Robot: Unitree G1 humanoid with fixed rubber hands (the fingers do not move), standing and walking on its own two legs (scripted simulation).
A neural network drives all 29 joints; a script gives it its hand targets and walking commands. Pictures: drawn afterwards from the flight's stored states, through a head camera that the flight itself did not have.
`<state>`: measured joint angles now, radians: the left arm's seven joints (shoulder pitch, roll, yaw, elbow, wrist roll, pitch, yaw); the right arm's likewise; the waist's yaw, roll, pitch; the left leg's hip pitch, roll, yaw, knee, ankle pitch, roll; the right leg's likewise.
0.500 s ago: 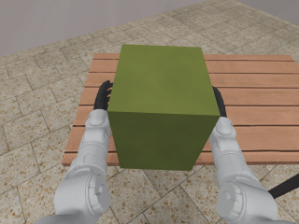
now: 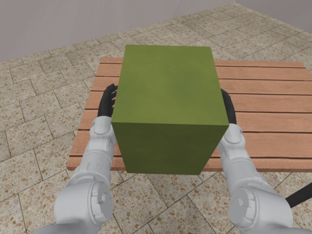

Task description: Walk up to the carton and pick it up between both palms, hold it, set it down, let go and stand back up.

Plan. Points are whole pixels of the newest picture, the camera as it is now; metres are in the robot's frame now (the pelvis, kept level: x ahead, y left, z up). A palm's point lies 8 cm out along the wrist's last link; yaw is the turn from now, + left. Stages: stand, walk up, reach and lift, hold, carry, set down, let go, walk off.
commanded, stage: reach and lift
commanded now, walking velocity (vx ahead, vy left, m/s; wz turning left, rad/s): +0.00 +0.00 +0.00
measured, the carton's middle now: (165, 114) +0.44 -0.02 +0.05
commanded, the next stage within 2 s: none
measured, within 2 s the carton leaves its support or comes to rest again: neither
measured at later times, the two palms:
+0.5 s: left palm (105, 110) +0.41 +0.14 +0.11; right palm (231, 116) +0.37 -0.18 +0.12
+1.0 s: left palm (87, 92) +0.39 +0.16 +0.19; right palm (234, 94) +0.37 -0.16 +0.19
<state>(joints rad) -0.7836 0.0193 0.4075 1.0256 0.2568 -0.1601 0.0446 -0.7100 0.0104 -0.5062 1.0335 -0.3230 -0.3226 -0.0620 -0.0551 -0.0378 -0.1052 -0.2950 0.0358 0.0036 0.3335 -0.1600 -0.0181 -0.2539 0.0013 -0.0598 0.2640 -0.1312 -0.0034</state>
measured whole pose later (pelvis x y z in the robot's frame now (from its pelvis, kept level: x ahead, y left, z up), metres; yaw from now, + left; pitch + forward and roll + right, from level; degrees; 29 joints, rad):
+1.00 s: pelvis -0.02 +0.00 +0.00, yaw +0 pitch -5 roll -1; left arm -0.87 0.06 0.38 0.77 0.24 0.34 0.03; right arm -0.87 -0.04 -0.33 0.99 -0.05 0.06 -0.08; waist -0.07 -0.07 -0.05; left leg -0.08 0.03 0.01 0.34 -0.17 -0.01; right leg -0.03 0.00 -0.07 0.25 -0.13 0.00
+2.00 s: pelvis -0.02 +0.00 +0.00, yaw +1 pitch -5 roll -1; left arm -0.81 0.09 0.30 0.41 0.17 0.79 0.05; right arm -0.99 -0.19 0.00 0.82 0.34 0.49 -0.20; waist -0.11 -0.02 -0.12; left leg -0.12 0.03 -0.02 0.42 -0.21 -0.01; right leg -0.06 0.00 -0.06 0.32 -0.17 0.00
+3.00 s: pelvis -0.02 +0.00 +0.00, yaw +1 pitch -3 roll -2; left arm -0.98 0.13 0.33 0.59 0.11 0.85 0.05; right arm -1.20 -0.25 0.03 0.99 0.40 0.62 -0.23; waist -0.08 0.00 -0.22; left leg -0.18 0.04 -0.05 0.44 -0.20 -0.02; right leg -0.11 0.02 -0.04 0.31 -0.15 0.00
